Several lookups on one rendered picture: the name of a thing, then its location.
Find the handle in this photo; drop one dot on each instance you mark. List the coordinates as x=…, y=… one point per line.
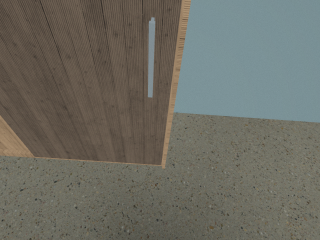
x=151, y=48

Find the wardrobe door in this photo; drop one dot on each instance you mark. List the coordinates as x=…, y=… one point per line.
x=74, y=77
x=8, y=139

